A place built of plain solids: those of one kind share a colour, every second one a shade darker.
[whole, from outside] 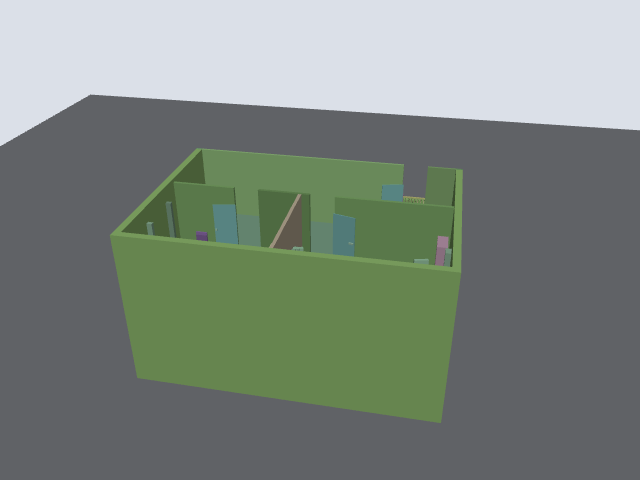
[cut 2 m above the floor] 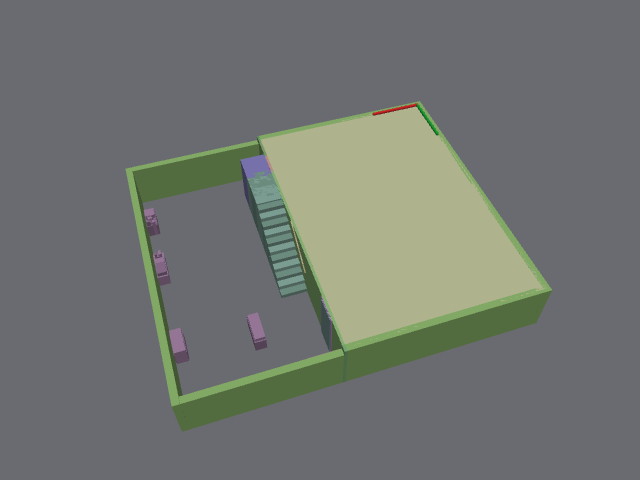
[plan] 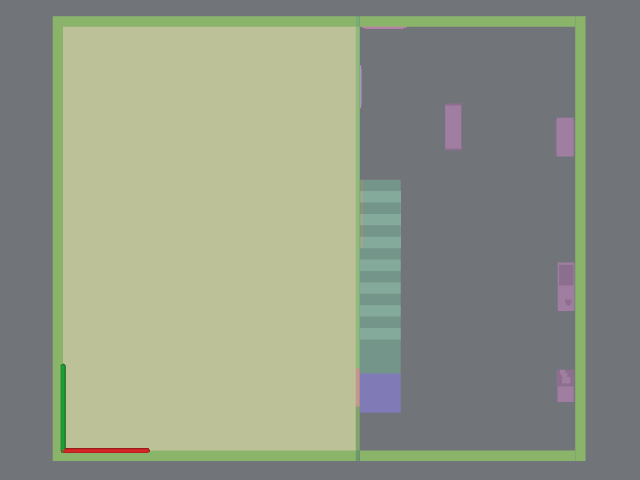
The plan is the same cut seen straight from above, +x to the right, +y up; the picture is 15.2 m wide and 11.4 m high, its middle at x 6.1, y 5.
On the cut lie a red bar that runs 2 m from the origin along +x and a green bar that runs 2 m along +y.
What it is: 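A house over a walled back yard; in the yard at the foot of the outdoor stair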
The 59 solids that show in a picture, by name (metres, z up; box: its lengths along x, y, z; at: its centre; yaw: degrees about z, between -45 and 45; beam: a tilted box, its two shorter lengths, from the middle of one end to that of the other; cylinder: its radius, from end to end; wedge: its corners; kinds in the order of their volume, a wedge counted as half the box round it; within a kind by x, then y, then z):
{
 "undercroft_block_1": {"box": [7.08, 10.31, 2.86], "at": [3.42, 5.03, 1.38]},
 "wall_1": {"box": [0.25, 10.56, 5.84], "at": [-0.12, 5.03, 2.87]},
 "wall_2": {"box": [7.3, 0.25, 5.84], "at": [3.4, -0.12, 2.87]},
 "wall_3": {"box": [7.3, 0.25, 5.84], "at": [3.4, 10.19, 2.87]},
 "wall_4": {"box": [5.11, 0.25, 1.85], "at": [9.6, -0.12, 0.88]},
 "wall_5": {"box": [5.11, 0.25, 1.85], "at": [9.6, 10.19, 0.88]},
 "wall_6": {"box": [0.25, 10.56, 1.85], "at": [12.28, 5.03, 0.88]},
 "step_1": {"box": [0.97, 0.57, 2.87], "at": [7.53, 2.08, 1.38]},
 "step_2": {"box": [0.97, 0.81, 2.69], "at": [7.53, 2.23, 1.29]},
 "step_3": {"box": [0.97, 0.81, 2.51], "at": [7.53, 2.5, 1.21]},
 "step_4": {"box": [0.97, 0.81, 2.34], "at": [7.53, 2.77, 1.12]},
 "step_5": {"box": [0.97, 0.81, 2.16], "at": [7.53, 3.05, 1.03]},
 "step_6": {"box": [0.97, 0.81, 1.99], "at": [7.53, 3.32, 0.94]},
 "step_7": {"box": [0.97, 0.81, 1.81], "at": [7.53, 3.59, 0.85]},
 "step_8": {"box": [0.97, 0.81, 1.63], "at": [7.53, 3.86, 0.77]},
 "step_9": {"box": [0.97, 0.81, 1.46], "at": [7.53, 4.13, 0.68]},
 "step_10": {"box": [0.97, 0.81, 1.28], "at": [7.53, 4.4, 0.59]},
 "step_11": {"box": [0.97, 0.81, 1.11], "at": [7.53, 4.67, 0.5]},
 "step_12": {"box": [0.97, 0.81, 0.93], "at": [7.53, 4.94, 0.41]},
 "step_13": {"box": [0.97, 0.81, 0.75], "at": [7.53, 5.21, 0.33]},
 "step_14": {"box": [0.97, 0.81, 0.58], "at": [7.53, 5.48, 0.24]},
 "step_15": {"box": [0.97, 0.81, 0.4], "at": [7.53, 5.76, 0.15]},
 "step_16": {"box": [0.97, 0.81, 0.23], "at": [7.53, 6.03, 0.06]},
 "stair_wall_1": {"box": [0.1, 1.05, 5.84], "at": [7.0, 0.52, 2.87]},
 "stair_wall_2": {"box": [0.1, 8.12, 5.84], "at": [7.0, 6.01, 2.87]},
 "upper_floor_1": {"box": [2.82, 8.1, 0.18], "at": [5.54, 6.14, 2.9]},
 "head_base_1": {"box": [0.97, 1.2, 2.94], "at": [7.53, 1.5, 1.42]},
 "upper_partition_1": {"box": [0.12, 4.09, 2.7], "at": [4.08, 2.04, 4.29]},
 "upper_partition_2": {"box": [0.12, 1.88, 2.7], "at": [4.08, 5.93, 4.29]},
 "upper_partition_3": {"box": [0.12, 2.29, 2.7], "at": [4.08, 8.92, 4.29]},
 "planter_1": {"box": [0.38, 1.02, 0.69], "at": [9.26, 7.68, 0.3]},
 "planter_2": {"box": [0.41, 1.11, 0.55], "at": [9.27, 7.69, 0.22]},
 "planter_3": {"box": [0.12, 0.12, 0.79], "at": [11.86, 1.86, 0.34]},
 "planter_4": {"box": [0.45, 0.85, 0.56], "at": [11.92, 7.43, 0.23]},
 "planter_5": {"box": [0.4, 0.92, 0.77], "at": [11.92, 7.44, 0.33]},
 "planter_6": {"box": [0.38, 0.37, 0.79], "at": [11.93, 1.34, 0.34]},
 "planter_7": {"box": [0.43, 0.77, 0.61], "at": [11.93, 1.54, 0.26]},
 "planter_8": {"box": [0.2, 0.15, 0.84], "at": [11.95, 1.67, 0.37]},
 "planter_9": {"box": [0.35, 0.23, 0.72], "at": [11.95, 3.8, 0.31]},
 "planter_10": {"box": [0.4, 1.15, 0.54], "at": [11.95, 3.89, 0.22]},
 "planter_11": {"box": [0.35, 0.5, 0.72], "at": [11.95, 4.17, 0.31]},
 "planter_12": {"box": [0.15, 0.15, 0.84], "at": [12.05, 1.82, 0.37]},
 "upper_split_wall_1": {"box": [4.02, 0.12, 2.7], "at": [2.01, 5.34, 4.29]},
 "slotfit_study_storage_1": {"box": [0.75, 0.36, 1.94], "at": [2.98, 0.27, 3.91]},
 "back_wall_end_1": {"box": [0.1, 0.25, 5.84], "at": [7.0, -0.12, 2.87]},
 "back_wall_end_2": {"box": [0.1, 0.25, 5.84], "at": [7.0, 10.19, 2.87]},
 "back_wall_sill_1": {"box": [0.1, 0.9, 2.86], "at": [7.0, 1.5, 1.38]},
 "curtains_1": {"box": [0.14, 0.19, 2.17], "at": [1.69, 9.97, 4.14]},
 "curtains_2": {"box": [0.31, 0.19, 2.16], "at": [1.86, 0.09, 4.13]},
 "curtains_3": {"box": [0.14, 0.19, 2.17], "at": [3.25, 9.97, 4.14]},
 "doorleaf_door_1": {"box": [0.035, 0.84, 2.08], "at": [3.87, 3.72, 3.98], "yaw": -14.1},
 "doorleaf_door_2": {"box": [0.037, 0.83, 2.07], "at": [3.88, 8.13, 3.98], "yaw": 11.4},
 "doorleaf_door_3": {"box": [0.039, 0.83, 2.07], "at": [6.79, 2.31, 3.98], "yaw": 14.0},
 "undercroft_leaf_1": {"box": [0.05, 0.88, 2.0], "at": [7.07, 8.64, 0.95]},
 "undercroft_frame_1": {"box": [0.03, 1.02, 2.06], "at": [7.06, 8.64, 0.98]},
 "yard_gate_frame_1": {"box": [1.06, 0.03, 1.81], "at": [7.63, 10.05, 0.85]},
 "clutter_study_1": {"box": [0.1, 0.5, 1.13], "at": [3.03, 0.91, 3.51], "yaw": 14.3},
 "slotfit_bedroom_seat_1": {"box": [0.025, 0.42, 0.84], "at": [3.64, 9.03, 3.36]},
 "slotfit_bedroom_seat_2": {"box": [0.05, 0.42, 0.95], "at": [3.68, 9.03, 3.42]}
}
